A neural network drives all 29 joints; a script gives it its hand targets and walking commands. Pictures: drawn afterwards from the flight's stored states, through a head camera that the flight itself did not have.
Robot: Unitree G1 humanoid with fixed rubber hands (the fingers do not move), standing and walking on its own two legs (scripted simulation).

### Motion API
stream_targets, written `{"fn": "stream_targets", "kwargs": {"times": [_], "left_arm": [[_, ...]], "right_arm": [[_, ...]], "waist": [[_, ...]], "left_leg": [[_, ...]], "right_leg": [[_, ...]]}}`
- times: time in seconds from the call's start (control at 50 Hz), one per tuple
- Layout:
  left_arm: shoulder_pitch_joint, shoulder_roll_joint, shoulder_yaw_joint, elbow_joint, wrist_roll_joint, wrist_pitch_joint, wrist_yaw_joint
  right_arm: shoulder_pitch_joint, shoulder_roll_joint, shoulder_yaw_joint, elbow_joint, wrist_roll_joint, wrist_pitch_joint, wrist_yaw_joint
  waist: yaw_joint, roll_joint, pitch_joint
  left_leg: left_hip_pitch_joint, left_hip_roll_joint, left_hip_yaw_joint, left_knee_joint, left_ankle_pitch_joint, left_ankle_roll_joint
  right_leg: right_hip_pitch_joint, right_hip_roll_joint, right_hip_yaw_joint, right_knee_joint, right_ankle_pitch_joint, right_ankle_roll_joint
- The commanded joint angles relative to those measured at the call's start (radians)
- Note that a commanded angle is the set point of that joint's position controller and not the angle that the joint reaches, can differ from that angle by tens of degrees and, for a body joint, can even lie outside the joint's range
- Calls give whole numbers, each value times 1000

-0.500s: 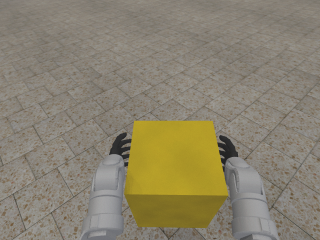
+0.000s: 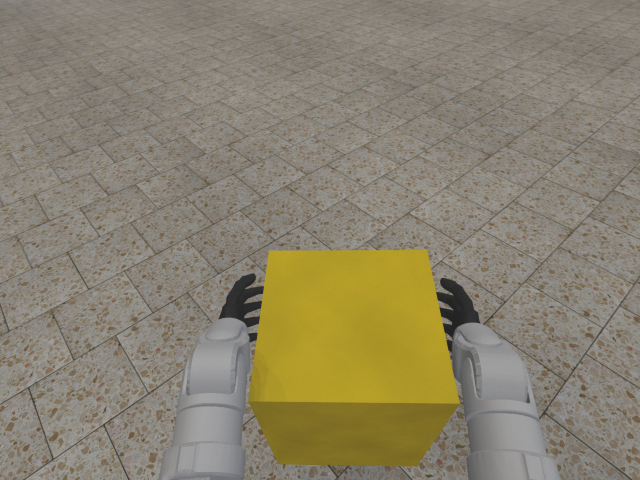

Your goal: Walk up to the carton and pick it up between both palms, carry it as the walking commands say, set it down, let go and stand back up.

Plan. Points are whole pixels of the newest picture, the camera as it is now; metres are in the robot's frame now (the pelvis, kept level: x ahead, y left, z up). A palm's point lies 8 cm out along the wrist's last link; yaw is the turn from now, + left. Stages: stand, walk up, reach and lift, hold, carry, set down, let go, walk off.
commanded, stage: hold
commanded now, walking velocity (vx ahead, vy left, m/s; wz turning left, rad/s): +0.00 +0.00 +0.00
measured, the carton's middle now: (347, 365) +0.27 +0.00 -0.02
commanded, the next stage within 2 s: carry in 0.50 s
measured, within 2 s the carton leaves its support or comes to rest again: neither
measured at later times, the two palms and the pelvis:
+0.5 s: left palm (234, 325) +0.29 +0.14 +0.04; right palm (462, 333) +0.28 -0.15 +0.04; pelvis +0.00 +0.00 +0.00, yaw +0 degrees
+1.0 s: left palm (263, 333) +0.27 +0.10 +0.06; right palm (503, 342) +0.26 -0.19 +0.05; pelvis -0.01 -0.04 -0.03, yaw -1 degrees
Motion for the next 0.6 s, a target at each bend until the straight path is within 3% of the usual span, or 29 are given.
{"fn": "stream_targets", "kwargs": {"times": [0.0,0.02,0.04,0.08,0.1,0.12,0.14,0.16,0.18,0.22,0.24,0.26,0.28,0.3,0.32,0.34,0.36,0.4,0.46,0.48,0.5,0.52,0.54,0.56,0.58], "left_arm": [[-497,-896,-509,-7,-230,-27,-227],[-490,-914,-504,-6,-228,-22,-232],[-520,-902,-495,11,-228,-22,-237],[-550,-907,-492,29,-229,-25,-243],[-544,-904,-491,23,-228,-28,-248],[-569,-912,-503,-14,-238,-35,-251],[-568,-921,-504,-2,-242,-32,-248],[-579,-914,-518,-17,-247,-34,-250],[-544,-929,-515,3,-239,-34,-251],[-515,-952,-509,46,-244,-18,-242],[-521,-952,-503,10,-230,-20,-244],[-553,-922,-513,-13,-234,-21,-238],[-553,-920,-517,8,-231,-14,-243],[-495,-937,-511,23,-237,-11,-241],[-535,-941,-527,8,-238,-18,-243],[-468,-946,-516,7,-239,-15,-239],[-511,-957,-545,-38,-265,-18,-239],[-484,-939,-540,-45,-253,-13,-234],[-438,-945,-525,-19,-237,-10,-227],[-527,-923,-598,-72,-294,-23,-223],[-553,-940,-618,-91,-311,-14,-219],[-577,-924,-631,-119,-324,-9,-218],[-576,-944,-644,-131,-338,10,-209],[-526,-933,-652,-106,-343,26,-204],[-521,-927,-666,-153,-372,50,-198]], "right_arm": [[-540,892,512,-36,191,-48,204],[-568,896,526,-62,206,-49,205],[-573,907,514,-37,194,-45,203],[-588,924,510,-12,192,-48,206],[-633,936,531,-52,207,-52,206],[-590,950,514,-8,196,-46,207],[-619,969,516,-7,208,-52,210],[-583,969,520,-12,202,-50,212],[-596,938,534,-43,208,-57,211],[-555,931,526,10,207,-43,212],[-566,932,512,-6,203,-42,215],[-535,926,501,22,194,-42,216],[-530,909,491,16,187,-48,209],[-553,922,520,-28,214,-47,212],[-561,916,516,-38,203,-56,209],[-555,928,538,-53,228,-48,212],[-512,950,541,-41,226,-43,212],[-497,916,538,-70,218,-40,210],[-535,898,551,-107,233,-46,213],[-591,895,594,-118,285,-60,215],[-616,912,592,-137,296,-49,212],[-607,907,596,-132,293,-37,206],[-598,902,598,-145,301,-18,205],[-568,878,608,-145,295,-8,196],[-566,872,655,-202,330,15,187]], "waist": [[-3,-24,-176],[5,-4,-177],[3,-37,-164],[-3,-35,-165],[18,-11,-174],[-3,-21,-172],[10,-49,-232],[-2,-66,-248],[9,-2,-240],[-4,-46,-193],[-6,-4,-206],[-25,-10,-186],[-27,43,-184],[-12,-2,-149],[-15,6,-227],[-3,-18,-197],[-9,-38,-240],[-11,7,-230],[13,-9,-217],[4,5,-381],[7,46,-347],[9,45,-293],[3,125,-320],[7,103,-358],[12,76,-346]], "left_leg": [[53,-89,4,-32,16,16],[21,-94,20,-36,-20,20],[30,-92,12,-24,-32,21],[4,-90,15,-28,-54,19],[4,-99,26,-18,-61,25],[26,-94,22,-8,-16,25],[50,-91,13,-3,20,23],[61,-89,12,-7,5,19],[34,-90,17,-14,17,15],[49,-80,1,-15,39,17],[45,-84,8,-21,31,15],[45,-83,12,-29,7,14],[28,-91,20,-28,1,7],[24,-83,13,-30,13,16],[67,-87,5,-15,61,8],[71,-84,7,-18,106,15],[99,-79,3,-19,124,16],[79,-86,2,-27,146,11],[78,-83,-11,-28,185,9],[2,151,-34,83,275,23],[-45,158,-67,59,141,27],[-113,182,-107,13,-58,36],[-80,225,-153,15,-22,52],[-75,243,-161,41,38,64],[-90,239,-154,61,68,73]], "right_leg": [[-46,70,-6,-49,44,-9],[-28,67,-2,-55,12,-8],[-46,60,7,-54,-16,-4],[-34,62,-8,-52,-24,-5],[-38,58,-1,-50,-40,-1],[-69,54,5,-51,-4,-1],[-30,58,-1,-40,29,-3],[-41,66,-7,-42,26,3],[-19,62,-9,-40,50,-4],[-53,68,-14,-40,53,-8],[-40,71,-16,-42,43,-12],[-46,67,-15,-46,38,-11],[-29,58,-5,-51,43,-14],[-45,62,-11,-49,40,-12],[-28,66,-10,-43,84,-12],[-31,67,-9,-45,130,-6],[-18,74,-12,-44,143,-3],[16,73,-19,-45,188,-7],[14,76,-14,-43,204,-13],[-81,-113,-39,136,240,-18],[-149,-81,-18,154,127,-7],[-186,-57,-20,145,-32,-15],[-232,-64,-17,216,37,-13],[-266,-56,-26,240,40,-4],[-289,-41,-40,209,0,-3]]}}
